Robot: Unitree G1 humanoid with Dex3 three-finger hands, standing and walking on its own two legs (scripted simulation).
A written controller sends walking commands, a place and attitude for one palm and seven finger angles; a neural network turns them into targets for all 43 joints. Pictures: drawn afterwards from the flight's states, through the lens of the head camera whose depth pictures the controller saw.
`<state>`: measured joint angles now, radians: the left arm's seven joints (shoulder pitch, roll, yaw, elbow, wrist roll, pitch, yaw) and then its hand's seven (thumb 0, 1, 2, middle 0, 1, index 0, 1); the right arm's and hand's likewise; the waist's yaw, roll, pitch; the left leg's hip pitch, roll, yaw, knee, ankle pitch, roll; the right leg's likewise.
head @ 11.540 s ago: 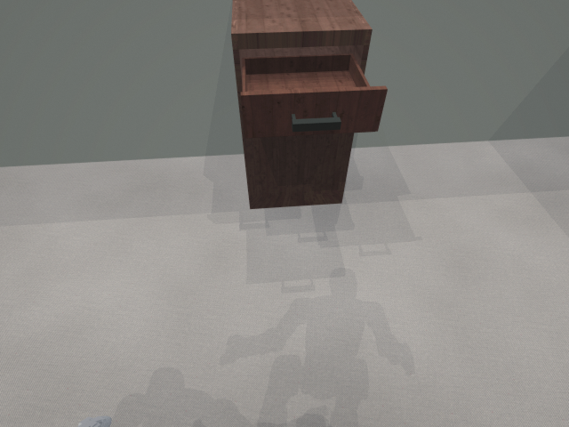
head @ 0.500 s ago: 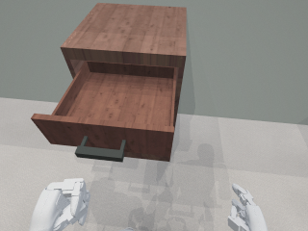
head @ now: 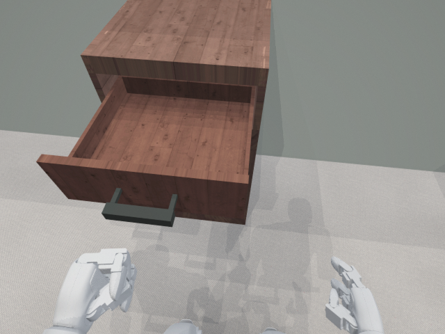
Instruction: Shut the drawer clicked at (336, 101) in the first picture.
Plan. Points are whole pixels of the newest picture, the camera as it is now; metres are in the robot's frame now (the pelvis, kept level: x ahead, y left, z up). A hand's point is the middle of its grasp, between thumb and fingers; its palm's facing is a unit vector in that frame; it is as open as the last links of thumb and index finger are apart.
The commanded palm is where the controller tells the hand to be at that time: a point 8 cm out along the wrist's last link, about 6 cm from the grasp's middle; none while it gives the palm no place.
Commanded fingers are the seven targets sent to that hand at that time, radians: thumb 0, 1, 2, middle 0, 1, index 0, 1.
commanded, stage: bring the fist close to the handle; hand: left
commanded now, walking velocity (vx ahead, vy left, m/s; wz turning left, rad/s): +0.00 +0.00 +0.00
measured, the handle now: (142, 205) +0.36 +0.18 -0.01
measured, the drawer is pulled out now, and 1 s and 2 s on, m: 0.30 0.30 0.24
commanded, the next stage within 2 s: push the drawer shut in 1.10 s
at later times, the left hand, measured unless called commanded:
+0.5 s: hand (143, 269) +0.23 +0.15 +0.01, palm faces -0.08 -1.00 -0.05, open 3.3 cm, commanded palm +0.22 +0.21 +0.01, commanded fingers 0.00 0.90 0.90 -1.40 -1.60 -1.40 -1.60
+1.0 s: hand (154, 258) +0.25 +0.14 -0.01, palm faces -0.10 -0.99 -0.04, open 3.3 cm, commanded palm +0.24 +0.20 -0.01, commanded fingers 0.00 0.90 0.90 -1.40 -1.60 -1.40 -1.60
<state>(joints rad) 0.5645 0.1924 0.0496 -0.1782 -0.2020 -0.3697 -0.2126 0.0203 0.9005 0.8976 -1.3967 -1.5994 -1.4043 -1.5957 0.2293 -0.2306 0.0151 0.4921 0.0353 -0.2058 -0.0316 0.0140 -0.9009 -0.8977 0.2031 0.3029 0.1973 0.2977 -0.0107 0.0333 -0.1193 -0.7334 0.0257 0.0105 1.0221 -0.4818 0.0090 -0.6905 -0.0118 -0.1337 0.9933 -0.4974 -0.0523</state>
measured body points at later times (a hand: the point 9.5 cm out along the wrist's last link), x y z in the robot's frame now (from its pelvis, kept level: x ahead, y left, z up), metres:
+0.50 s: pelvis -0.01 +0.00 -0.03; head +0.07 +0.00 +0.42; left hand +0.23 +0.20 +0.02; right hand +0.17 -0.24 -0.11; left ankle +0.01 +0.11 -0.67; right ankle +0.00 -0.09 -0.68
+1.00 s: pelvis -0.01 +0.01 -0.04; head +0.08 +0.01 +0.40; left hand +0.25 +0.19 +0.00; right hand +0.15 -0.23 -0.13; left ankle +0.01 +0.11 -0.68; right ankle +0.00 -0.09 -0.68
